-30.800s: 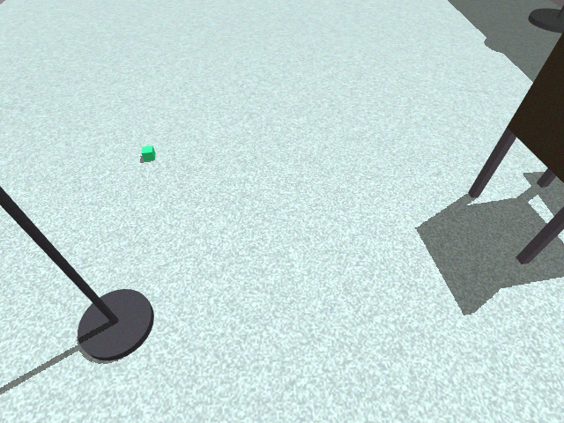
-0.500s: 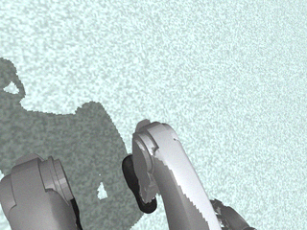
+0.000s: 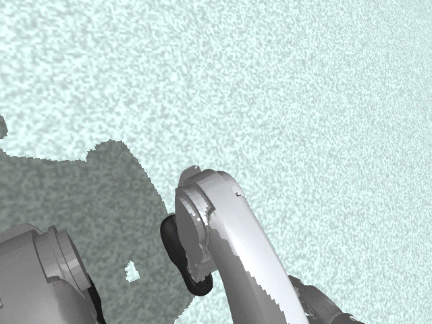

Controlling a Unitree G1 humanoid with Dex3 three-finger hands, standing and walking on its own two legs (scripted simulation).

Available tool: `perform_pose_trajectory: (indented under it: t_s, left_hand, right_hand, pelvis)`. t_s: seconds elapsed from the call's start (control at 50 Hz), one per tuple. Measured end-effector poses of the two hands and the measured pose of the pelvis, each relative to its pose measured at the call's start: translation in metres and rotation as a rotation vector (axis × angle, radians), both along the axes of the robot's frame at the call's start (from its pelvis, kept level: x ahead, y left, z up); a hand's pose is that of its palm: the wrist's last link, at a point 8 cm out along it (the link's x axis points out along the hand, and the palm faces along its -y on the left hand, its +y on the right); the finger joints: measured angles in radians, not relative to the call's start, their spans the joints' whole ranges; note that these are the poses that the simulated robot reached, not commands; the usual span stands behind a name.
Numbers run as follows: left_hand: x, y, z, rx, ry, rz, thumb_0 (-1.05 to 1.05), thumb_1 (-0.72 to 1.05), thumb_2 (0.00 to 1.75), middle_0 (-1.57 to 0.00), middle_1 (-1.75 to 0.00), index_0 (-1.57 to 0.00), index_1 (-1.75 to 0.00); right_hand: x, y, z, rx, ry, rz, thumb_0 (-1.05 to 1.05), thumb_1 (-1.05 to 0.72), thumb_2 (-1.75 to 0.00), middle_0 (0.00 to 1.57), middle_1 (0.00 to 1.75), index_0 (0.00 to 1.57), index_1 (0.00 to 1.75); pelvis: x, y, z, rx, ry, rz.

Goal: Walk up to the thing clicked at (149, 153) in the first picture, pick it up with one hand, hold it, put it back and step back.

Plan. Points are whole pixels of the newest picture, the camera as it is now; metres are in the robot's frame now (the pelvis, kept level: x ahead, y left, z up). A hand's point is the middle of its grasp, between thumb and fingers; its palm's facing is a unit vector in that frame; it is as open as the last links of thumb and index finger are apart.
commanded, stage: rest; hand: left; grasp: from above
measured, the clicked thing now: out of the picture +0.47 +0.30 -0.27
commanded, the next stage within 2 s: open in 0.46 s
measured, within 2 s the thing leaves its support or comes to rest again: rests again in 1.94 s
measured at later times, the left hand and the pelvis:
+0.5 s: hand out of the picture +0.46 +0.30 -0.25, palm faces -0.46 -0.10 -0.88, open 8.4 cm; pelvis +0.00 +0.00 +0.00, yaw -1 degrees
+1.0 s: hand out of the picture +0.46 +0.30 -0.25, palm faces -0.45 -0.10 -0.89, open 10.4 cm; pelvis +0.00 +0.00 +0.00, yaw -2 degrees
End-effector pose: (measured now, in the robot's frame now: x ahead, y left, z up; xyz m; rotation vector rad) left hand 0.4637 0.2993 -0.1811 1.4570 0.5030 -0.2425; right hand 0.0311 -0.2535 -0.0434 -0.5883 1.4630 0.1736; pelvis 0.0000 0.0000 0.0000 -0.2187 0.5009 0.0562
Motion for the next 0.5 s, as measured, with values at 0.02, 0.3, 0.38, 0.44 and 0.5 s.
perform_pose_trajectory:
  t_s: [0.02, 0.3, 0.38, 0.44, 0.5]
  left_hand:
    - [0.0002, 0.0004, -0.0005, -0.001, -0.003, 0.002, -0.01, 0.20, 0.31, -0.85, -0.38, -0.89, -0.33]
    - [-0.0026, 0.0024, -0.0069, -0.007, 0.007, -0.016, -0.01, 0.20, 0.31, -0.85, -0.38, -0.89, -0.33]
    - [-0.0026, 0.0022, -0.0073, -0.003, 0.003, -0.023, -0.01, 0.20, 0.31, -0.86, -0.38, -0.90, -0.33]
    - [-0.0023, 0.0019, -0.0075, 0.002, 0.000, -0.023, -0.01, 0.20, 0.31, -0.86, -0.37, -0.90, -0.33]
    - [-0.0018, 0.0014, -0.0079, 0.004, 0.002, -0.022, -0.01, 0.19, 0.31, -0.86, -0.37, -0.90, -0.32]
  right_hand:
    - [-0.0005, 0.0000, 0.0003, -0.001, 0.001, 0.000, 0.00, -0.91, -0.90, 0.20, 0.30, 0.20, 0.30]
    - [-0.0005, 0.0015, 0.0065, -0.008, 0.012, 0.026, 0.00, -0.92, -0.90, 0.20, 0.30, 0.20, 0.30]
    - [0.0020, 0.0023, 0.0071, -0.005, 0.009, 0.039, 0.00, -0.92, -0.90, 0.20, 0.30, 0.20, 0.30]
    - [0.0040, 0.0031, 0.0072, 0.001, 0.003, 0.049, 0.00, -0.92, -0.90, 0.20, 0.30, 0.20, 0.30]
    - [0.0054, 0.0040, 0.0070, 0.006, -0.005, 0.058, 0.00, -0.92, -0.90, 0.20, 0.30, 0.20, 0.30]
  pelvis:
    - [-0.0002, 0.0001, -0.0001, -0.001, -0.002, -0.001]
    - [-0.0006, 0.0012, 0.0004, -0.012, -0.011, -0.005]
    - [-0.0008, 0.0011, 0.0009, -0.013, -0.014, -0.006]
    - [-0.0012, 0.0013, 0.0010, -0.015, -0.016, -0.007]
    - [-0.0017, 0.0017, 0.0007, -0.016, -0.019, -0.007]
